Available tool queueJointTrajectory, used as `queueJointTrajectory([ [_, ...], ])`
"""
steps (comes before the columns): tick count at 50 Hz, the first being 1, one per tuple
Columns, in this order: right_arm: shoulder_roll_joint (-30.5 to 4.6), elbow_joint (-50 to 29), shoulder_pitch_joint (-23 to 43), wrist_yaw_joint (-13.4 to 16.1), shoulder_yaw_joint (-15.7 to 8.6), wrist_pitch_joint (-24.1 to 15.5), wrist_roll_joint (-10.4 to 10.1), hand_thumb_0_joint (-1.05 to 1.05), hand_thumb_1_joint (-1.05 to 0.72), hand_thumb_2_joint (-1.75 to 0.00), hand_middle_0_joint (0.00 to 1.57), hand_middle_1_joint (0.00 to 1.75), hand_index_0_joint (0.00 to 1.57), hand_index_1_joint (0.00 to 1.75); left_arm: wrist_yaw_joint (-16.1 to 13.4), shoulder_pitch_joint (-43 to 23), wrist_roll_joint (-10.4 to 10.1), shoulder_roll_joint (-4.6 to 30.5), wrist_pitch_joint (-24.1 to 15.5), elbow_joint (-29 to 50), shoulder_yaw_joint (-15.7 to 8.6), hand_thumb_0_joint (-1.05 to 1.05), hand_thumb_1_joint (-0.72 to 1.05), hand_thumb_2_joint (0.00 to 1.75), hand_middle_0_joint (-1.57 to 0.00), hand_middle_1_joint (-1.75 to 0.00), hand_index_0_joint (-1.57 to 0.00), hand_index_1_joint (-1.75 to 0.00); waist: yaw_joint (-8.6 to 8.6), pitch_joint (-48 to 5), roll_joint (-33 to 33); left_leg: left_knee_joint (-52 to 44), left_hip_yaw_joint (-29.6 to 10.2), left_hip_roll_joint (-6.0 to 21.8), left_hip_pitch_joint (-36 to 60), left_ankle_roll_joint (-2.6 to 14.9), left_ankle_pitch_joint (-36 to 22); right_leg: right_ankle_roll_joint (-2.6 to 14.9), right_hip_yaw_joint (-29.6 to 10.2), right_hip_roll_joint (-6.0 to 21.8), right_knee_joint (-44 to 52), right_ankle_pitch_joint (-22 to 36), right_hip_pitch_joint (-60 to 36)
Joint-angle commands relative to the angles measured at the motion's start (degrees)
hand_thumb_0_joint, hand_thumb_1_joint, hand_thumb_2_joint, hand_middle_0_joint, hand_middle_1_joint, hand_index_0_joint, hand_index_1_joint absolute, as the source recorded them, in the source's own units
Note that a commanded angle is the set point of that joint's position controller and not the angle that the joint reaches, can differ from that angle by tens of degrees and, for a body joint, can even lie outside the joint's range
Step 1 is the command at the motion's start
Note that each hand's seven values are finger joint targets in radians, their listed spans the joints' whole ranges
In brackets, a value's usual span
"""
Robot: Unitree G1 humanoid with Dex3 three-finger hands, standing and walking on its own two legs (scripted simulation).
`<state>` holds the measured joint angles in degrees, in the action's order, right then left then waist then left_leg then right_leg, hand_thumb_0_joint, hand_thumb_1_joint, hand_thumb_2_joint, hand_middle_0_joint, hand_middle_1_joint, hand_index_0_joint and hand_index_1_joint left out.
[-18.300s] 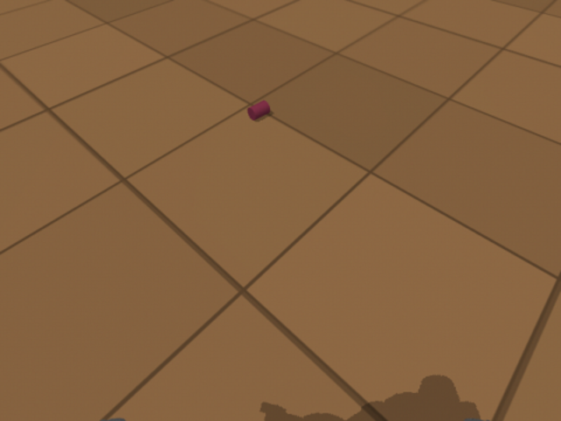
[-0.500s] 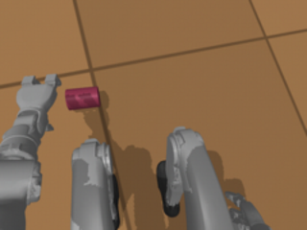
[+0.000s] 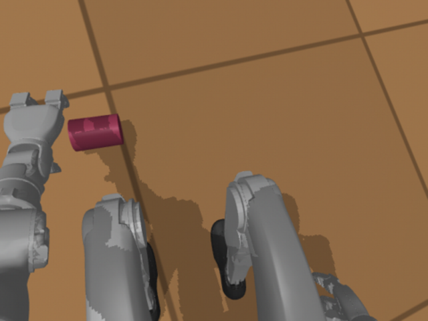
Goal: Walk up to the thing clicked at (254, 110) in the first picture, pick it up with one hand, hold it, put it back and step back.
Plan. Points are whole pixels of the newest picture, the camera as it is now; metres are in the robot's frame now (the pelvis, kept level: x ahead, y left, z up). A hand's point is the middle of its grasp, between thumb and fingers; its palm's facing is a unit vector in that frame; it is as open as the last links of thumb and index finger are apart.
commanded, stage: rise first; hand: left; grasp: from above
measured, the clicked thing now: (97, 132) +0.49 +0.20 -0.32
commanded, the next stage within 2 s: approach in 1.96 s
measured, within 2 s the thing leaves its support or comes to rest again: neither
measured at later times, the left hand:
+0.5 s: hand (53, 138) +0.45 +0.26 -0.20, palm faces -0.46 -0.04 -0.89, open 14.1 cm
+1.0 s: hand (60, 133) +0.46 +0.25 -0.20, palm faces -0.45 -0.04 -0.89, open 14.2 cm
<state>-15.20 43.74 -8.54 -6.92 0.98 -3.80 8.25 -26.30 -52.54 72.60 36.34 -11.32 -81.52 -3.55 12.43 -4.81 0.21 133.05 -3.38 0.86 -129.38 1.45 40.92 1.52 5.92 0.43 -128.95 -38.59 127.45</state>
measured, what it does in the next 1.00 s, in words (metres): stands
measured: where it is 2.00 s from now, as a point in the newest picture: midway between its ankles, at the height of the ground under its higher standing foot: (189, 284)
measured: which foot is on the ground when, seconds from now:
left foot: down 0.00-1.00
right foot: down 0.00-1.00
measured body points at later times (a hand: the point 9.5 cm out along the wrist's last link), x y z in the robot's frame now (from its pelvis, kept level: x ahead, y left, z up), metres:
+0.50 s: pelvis +0.00 +0.00 -0.01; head +0.24 +0.05 +0.36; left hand +0.47 +0.26 -0.15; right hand +0.04 -0.28 -0.12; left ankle +0.07 +0.11 -0.32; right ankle +0.09 -0.11 -0.32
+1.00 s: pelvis -0.01 +0.00 -0.02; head +0.25 +0.05 +0.35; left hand +0.48 +0.25 -0.15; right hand +0.02 -0.27 -0.12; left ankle +0.07 +0.11 -0.32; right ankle +0.09 -0.11 -0.32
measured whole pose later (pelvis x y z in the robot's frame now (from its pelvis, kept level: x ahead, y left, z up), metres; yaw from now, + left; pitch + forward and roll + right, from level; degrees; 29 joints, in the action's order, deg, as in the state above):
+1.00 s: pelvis -0.01 +0.00 -0.02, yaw -1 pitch +35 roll -7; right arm -16.4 42.5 -10.1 -8.3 4.0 -4.5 8.3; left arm -25.3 -56.3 71.7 38.9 -10.0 -84.3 -3.2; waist 15.0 -2.1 0.0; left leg 136.8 -4.7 1.0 -132.2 1.6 40.1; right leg 1.5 7.2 0.2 -131.6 -37.2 129.8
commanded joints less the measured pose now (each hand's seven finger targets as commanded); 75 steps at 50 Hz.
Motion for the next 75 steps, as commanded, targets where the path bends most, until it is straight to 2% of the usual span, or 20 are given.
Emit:
queueJointTrajectory([
  [1,-13.5,-0.5,-13.0,0.4,-4.3,-0.5,-0.3,0.0,-0.91,-0.9,0.2,0.3,0.2,0.3,-2.2,-15.7,-0.7,12.4,0.8,5.1,-1.2,0.0,-0.54,1.0,-0.06,-1.02,-0.07,-1.01,0.56,-38.6,-14.5,-14.1,0.2,-1.7,30.8,0.38,-12.9,1.01,1.0,-1.4,12.5,13.3,-18.3],
  [5,-13.5,-0.8,-12.9,0.2,-3.7,-0.8,-0.2,0.0,-0.91,-0.9,0.2,0.3,0.2,0.3,-1.9,-16.4,-1.1,12.4,0.9,4.1,-0.6,0.0,-0.54,1.0,-0.07,-1.02,-0.07,-1.01,1.06,-37.5,-13.2,-12.8,1.3,-1.9,27.9,1.06,-11.6,0.81,0.8,-1.7,12.9,13.0,-19.7],
  [7,-13.9,-0.5,-13.8,0.3,-3.8,-0.8,-0.2,0.0,-0.91,-0.9,0.2,0.3,0.2,0.3,-2.2,-18.8,-1.5,15.3,0.7,8.0,-2.5,0.0,-0.54,1.01,-0.07,-1.01,-0.07,-1.01,1.01,-39.7,-13.6,-12.4,1.3,-1.9,29.0,1.07,-11.9,0.65,0.8,-1.6,12.9,13.2,-20.5],
  [9,-13.3,-0.9,-12.5,0.3,-3.5,-0.7,-0.3,0.0,-0.91,-0.9,0.2,0.3,0.2,0.3,-1.8,-16.3,-1.4,12.2,0.9,4.1,-0.1,0.0,-0.55,1.0,-0.06,-1.03,-0.07,-1.02,0.97,-38.3,-12.9,-11.8,2.0,-2.0,26.2,1.29,-11.2,0.7,0.6,-2.1,13.1,13.0,-21.3],
  [11,-13.6,-0.5,-13.9,0.3,-3.2,-0.7,-0.2,0.0,-0.91,-0.9,0.2,0.3,0.2,0.3,-1.7,-19.4,-1.5,15.1,0.5,6.9,-1.7,0.0,-0.54,1.01,-0.06,-1.02,-0.07,-1.01,1.95,-38.1,-11.2,-11.2,1.8,-1.9,25.7,1.64,-11.2,0.24,0.7,-1.9,13.6,13.4,-22.2],
  [25,-14.6,-0.7,-13.8,0.0,-2.9,-1.0,-0.2,0.0,-0.91,-0.9,0.2,0.3,0.2,0.3,-1.9,-20.4,-0.9,14.4,0.4,6.0,-0.6,0.0,-0.57,1.03,-0.06,-1.01,-0.06,-1.02,2.22,-38.0,-16.6,-11.4,0.6,-1.6,27.7,0.62,-11.5,1.13,2.0,-2.2,10.6,13.0,-17.8],
  [28,-15.1,-0.7,-14.0,0.0,-2.5,-1.1,-0.2,0.0,-0.91,-0.9,0.2,0.3,0.2,0.3,-1.8,-22.6,-1.2,13.4,0.6,5.5,0.5,0.0,-0.57,1.03,-0.07,-0.99,-0.06,-1.0,3.9,-36.0,-16.4,-12.0,-0.5,-1.3,28.0,0.42,-10.1,1.04,2.6,-2.0,10.5,11.8,-15.5],
  [30,-15.0,-1.1,-13.4,0.1,-2.6,-1.1,-0.4,0.0,-0.91,-0.9,0.2,0.3,0.2,0.3,-1.9,-21.0,-1.1,14.1,0.9,5.6,0.3,0.0,-0.57,1.03,-0.07,-1.0,-0.06,-1.01,2.47,-38.0,-18.1,-11.8,0.1,-1.5,28.5,0.35,-10.9,1.22,2.3,-2.1,10.1,12.4,-16.4],
  [35,-14.8,-1.2,-13.7,0.0,-2.0,-1.1,-0.4,0.0,-0.91,-0.9,0.2,0.3,0.2,0.3,-2.0,-20.6,-1.3,13.1,1.7,2.6,0.8,0.0,-0.58,1.05,-0.07,-0.99,-0.05,-1.01,3.29,-36.1,-15.1,-11.4,0.7,-1.8,24.9,0.81,-9.2,1.13,2.2,-2.3,10.9,11.2,-17.1],
  [38,-15.1,-0.7,-14.8,0.0,-2.0,-1.3,-0.3,0.0,-0.91,-0.9,0.2,0.3,0.2,0.3,-1.9,-22.0,-1.0,15.8,1.5,4.5,-0.7,0.0,-0.57,1.04,-0.07,-1.0,-0.06,-1.01,3.16,-35.7,-15.2,-10.8,0.7,-1.7,25.2,0.86,-10.2,0.96,2.1,-2.0,10.8,12.1,-17.4],
  [41,-14.8,-1.1,-14.7,-0.4,-1.7,-1.4,-0.2,0.0,-0.91,-0.9,0.2,0.3,0.2,0.3,-1.7,-20.1,-1.4,13.1,1.8,3.0,0.3,0.0,-0.56,1.02,-0.07,-1.02,-0.07,-1.02,3.81,-36.6,-14.2,-10.3,1.2,-1.8,24.8,0.95,-11.9,0.76,2.2,-2.2,10.9,13.9,-19.9],
  [42,-14.8,-0.6,-15.4,-0.5,-1.7,-1.3,-0.1,0.0,-0.91,-0.9,0.2,0.3,0.2,0.3,-1.7,-23.4,-1.6,15.9,1.3,7.1,-0.9,0.0,-0.56,1.02,-0.07,-1.02,-0.07,-1.03,3.85,-37.7,-14.6,-9.7,1.4,-1.8,24.7,1.12,-13.0,0.66,2.2,-2.3,10.7,15.1,-21.0],
  [49,-14.9,-0.9,-15.0,-0.8,-1.6,-1.0,-0.2,0.0,-0.91,-0.9,0.2,0.3,0.2,0.3,-1.2,-21.1,-1.5,17.1,1.4,6.3,-1.6,0.0,-0.57,1.02,-0.07,-1.02,-0.06,-1.02,3.01,-38.0,-14.5,-9.7,1.6,-1.9,23.6,1.31,-11.8,0.6,1.9,-2.6,11.4,14.0,-21.8],
  [60,-15.1,-1.2,-14.3,-0.7,-1.7,-1.3,-0.5,0.0,-0.91,-0.9,0.2,0.3,0.2,0.3,-1.1,-19.7,-1.3,14.7,0.9,4.5,0.1,0.0,-0.58,1.05,-0.07,-1.0,-0.06,-1.01,2.68,-37.5,-15.9,-10.6,1.1,-1.9,25.2,0.73,-10.3,1.11,2.3,-2.4,10.8,12.0,-18.6],
  [63,-15.2,-1.1,-14.2,-0.6,-1.6,-1.7,-0.4,0.0,-0.91,-0.9,0.2,0.3,0.2,0.3,-1.1,-22.4,-1.4,13.5,0.9,3.1,1.3,0.0,-0.58,1.04,-0.07,-1.0,-0.05,-1.01,4.39,-34.2,-14.4,-10.7,0.6,-1.8,23.2,0.9,-7.8,1.04,2.6,-2.3,11.1,9.9,-16.1],
  [64,-15.5,-0.6,-15.4,-0.6,-1.6,-1.6,-0.1,0.0,-0.91,-0.9,0.2,0.3,0.2,0.3,-1.1,-24.5,-1.0,16.3,0.4,6.6,-0.2,0.0,-0.58,1.04,-0.07,-0.99,-0.06,-1.01,4.7,-34.6,-15.3,-10.7,0.8,-2.0,23.5,0.94,-8.1,0.98,2.5,-2.3,11.3,10.1,-17.1],
  [65,-15.4,-0.7,-14.8,-0.5,-1.7,-1.7,-0.3,0.0,-0.91,-0.9,0.2,0.3,0.2,0.3,-1.0,-22.1,-1.1,16.2,0.6,4.1,-0.2,0.0,-0.57,1.04,-0.08,-0.99,-0.06,-1.01,3.25,-34.8,-15.2,-10.9,0.8,-2.0,23.4,0.83,-7.7,1.12,2.3,-2.1,11.0,9.5,-16.9],
  [69,-15.1,-1.0,-14.6,-0.6,-1.7,-1.7,-0.4,0.0,-0.91,-0.9,0.2,0.3,0.2,0.3,-0.7,-19.8,-1.0,13.1,1.1,2.6,1.3,0.0,-0.57,1.03,-0.08,-0.99,-0.06,-1.01,3.45,-36.2,-15.3,-10.6,1.2,-2.0,25.0,0.75,-10.5,0.96,2.4,-2.3,11.2,12.3,-18.3],
  [71,-15.2,-0.7,-15.2,-0.7,-1.8,-1.8,-0.2,0.0,-0.91,-0.9,0.2,0.3,0.2,0.3,-0.6,-22.5,-1.3,16.2,0.9,6.3,-0.2,0.0,-0.55,1.02,-0.1,-0.98,-0.08,-0.99,3.26,-37.7,-16.0,-10.6,1.4,-2.0,25.8,0.77,-10.9,0.96,2.2,-2.2,11.0,12.7,-19.2],
  [75,-15.0,-0.8,-15.2,-0.9,-2.0,-1.5,-0.3,0.0,-0.91,-0.9,0.2,0.3,0.2,0.3,-0.6,-21.9,-1.3,14.5,0.9,5.9,0.3,0.0,-0.57,1.03,-0.08,-0.99,-0.07,-1.01,3.58,-36.7,-15.9,-10.6,1.4,-1.9,24.7,0.76,-11.2,1.02,2.3,-2.3,11.1,13.1,-19.1],
])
